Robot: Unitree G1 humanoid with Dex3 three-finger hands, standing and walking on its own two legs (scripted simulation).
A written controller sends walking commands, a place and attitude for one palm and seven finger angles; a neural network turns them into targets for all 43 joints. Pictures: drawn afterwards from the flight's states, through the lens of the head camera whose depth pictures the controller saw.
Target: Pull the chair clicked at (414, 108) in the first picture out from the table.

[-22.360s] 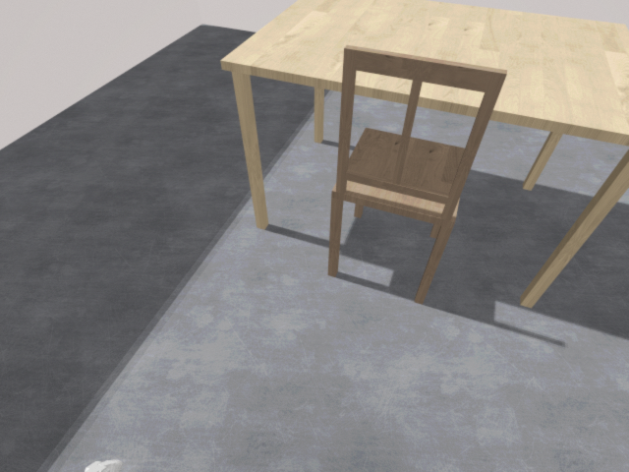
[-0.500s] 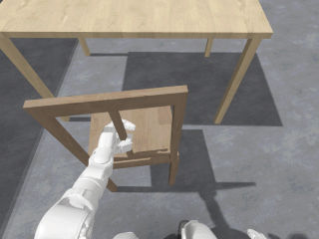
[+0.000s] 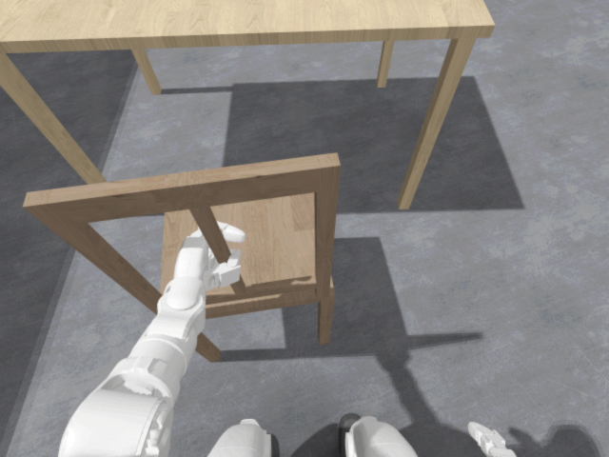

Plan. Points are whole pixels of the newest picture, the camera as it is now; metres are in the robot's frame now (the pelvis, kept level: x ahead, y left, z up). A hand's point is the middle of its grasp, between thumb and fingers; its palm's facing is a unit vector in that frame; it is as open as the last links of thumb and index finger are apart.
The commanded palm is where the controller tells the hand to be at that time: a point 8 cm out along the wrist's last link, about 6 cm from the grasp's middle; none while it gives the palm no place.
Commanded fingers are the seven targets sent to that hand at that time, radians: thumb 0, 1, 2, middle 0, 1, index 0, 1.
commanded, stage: step backward, pulling the chair out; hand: left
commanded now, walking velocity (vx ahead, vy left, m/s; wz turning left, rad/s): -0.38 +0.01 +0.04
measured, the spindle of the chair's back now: (223, 255) +0.40 +0.13 -0.07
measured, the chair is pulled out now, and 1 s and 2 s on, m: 0.40 0.58 0.58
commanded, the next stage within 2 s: stop walking, hand still on the chair in 0.50 s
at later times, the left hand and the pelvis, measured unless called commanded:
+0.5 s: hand (232, 329) +0.28 +0.10 -0.05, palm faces -0.02 -0.98 -0.18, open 5.2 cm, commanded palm +0.27 +0.15 -0.05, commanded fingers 0.00 0.90 0.90 -0.50 -1.45 -0.50 -1.45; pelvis -0.09 -0.01 +0.00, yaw +1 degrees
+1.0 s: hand (230, 392) +0.20 +0.10 -0.05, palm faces -0.01 -0.98 -0.18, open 5.3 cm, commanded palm +0.18 +0.15 -0.03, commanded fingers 0.00 0.90 0.90 -0.50 -1.45 -0.50 -1.45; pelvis -0.09 -0.01 +0.01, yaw -1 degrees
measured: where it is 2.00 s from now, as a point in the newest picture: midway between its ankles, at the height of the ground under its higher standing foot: outside the picture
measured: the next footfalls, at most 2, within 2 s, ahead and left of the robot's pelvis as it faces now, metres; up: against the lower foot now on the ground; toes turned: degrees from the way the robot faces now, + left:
right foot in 0.26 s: +0.02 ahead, -0.12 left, +0.00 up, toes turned -3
left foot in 0.52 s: -0.06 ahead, +0.14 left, +0.00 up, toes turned +1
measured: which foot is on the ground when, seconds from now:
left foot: down 0.00-0.34, up 0.36-0.50, down 0.52-1.00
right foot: down 0.00-0.14, up 0.16-0.24, down 0.26-1.00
